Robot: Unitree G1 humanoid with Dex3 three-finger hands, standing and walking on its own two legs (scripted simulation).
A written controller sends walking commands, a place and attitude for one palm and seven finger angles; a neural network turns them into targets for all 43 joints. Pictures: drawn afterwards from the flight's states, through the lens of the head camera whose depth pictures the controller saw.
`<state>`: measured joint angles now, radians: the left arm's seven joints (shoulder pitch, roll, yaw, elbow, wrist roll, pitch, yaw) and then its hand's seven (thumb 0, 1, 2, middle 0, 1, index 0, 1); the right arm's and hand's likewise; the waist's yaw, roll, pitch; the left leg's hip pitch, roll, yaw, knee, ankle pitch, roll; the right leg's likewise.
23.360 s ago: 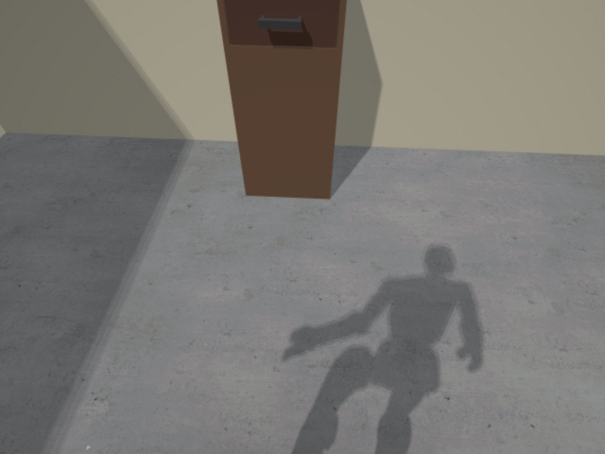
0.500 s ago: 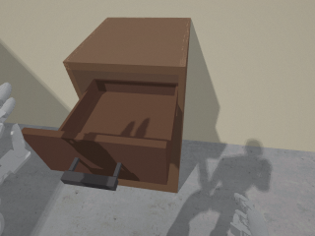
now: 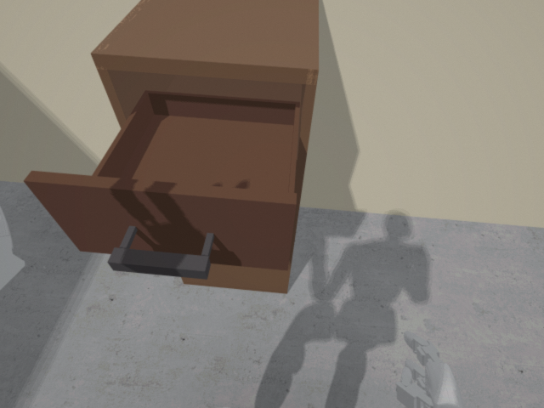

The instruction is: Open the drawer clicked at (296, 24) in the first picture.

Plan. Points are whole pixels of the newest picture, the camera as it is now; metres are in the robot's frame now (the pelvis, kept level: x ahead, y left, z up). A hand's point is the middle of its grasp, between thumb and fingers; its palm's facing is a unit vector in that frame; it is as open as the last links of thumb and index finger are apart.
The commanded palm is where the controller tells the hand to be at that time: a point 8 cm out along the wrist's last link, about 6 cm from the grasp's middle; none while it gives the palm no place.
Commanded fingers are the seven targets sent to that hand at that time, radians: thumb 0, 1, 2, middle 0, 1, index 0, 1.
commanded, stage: step back with the hand held close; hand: left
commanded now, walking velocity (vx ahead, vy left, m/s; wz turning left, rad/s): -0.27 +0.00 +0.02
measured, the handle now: (165, 249) +0.32 +0.18 +0.05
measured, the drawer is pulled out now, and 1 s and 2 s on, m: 0.29 0.29 0.29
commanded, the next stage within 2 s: stop stepping back and stand still in 0.66 s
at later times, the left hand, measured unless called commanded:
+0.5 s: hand out of the picture +0.13 +0.22 +0.24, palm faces +0.42 -0.78 -0.47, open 7.4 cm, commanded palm +0.06 +0.27 +0.24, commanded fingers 0.00 0.90 0.90 -0.20 -0.30 -0.20 -0.30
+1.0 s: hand out of the picture +0.00 +0.21 +0.24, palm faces +0.38 -0.77 -0.51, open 7.4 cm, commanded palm -0.07 +0.27 +0.24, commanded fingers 0.00 0.90 0.90 -0.20 -0.30 -0.20 -0.30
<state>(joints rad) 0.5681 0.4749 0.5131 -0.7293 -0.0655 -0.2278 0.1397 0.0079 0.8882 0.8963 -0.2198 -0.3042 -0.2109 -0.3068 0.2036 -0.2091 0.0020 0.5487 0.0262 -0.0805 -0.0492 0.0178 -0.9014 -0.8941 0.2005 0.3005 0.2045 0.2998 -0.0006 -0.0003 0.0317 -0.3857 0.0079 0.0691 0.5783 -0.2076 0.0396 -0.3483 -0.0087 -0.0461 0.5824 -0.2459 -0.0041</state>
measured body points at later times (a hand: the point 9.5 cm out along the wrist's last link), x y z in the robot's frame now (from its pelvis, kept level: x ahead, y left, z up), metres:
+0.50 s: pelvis -0.08 +0.00 -0.01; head -0.04 +0.01 +0.44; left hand +0.10 +0.26 +0.26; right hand +0.09 -0.23 -0.09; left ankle +0.06 +0.10 -0.73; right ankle -0.07 -0.12 -0.73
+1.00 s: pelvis -0.20 -0.01 +0.00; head -0.18 +0.00 +0.45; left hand -0.03 +0.25 +0.27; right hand -0.04 -0.23 -0.08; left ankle -0.11 +0.11 -0.71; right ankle -0.19 -0.11 -0.73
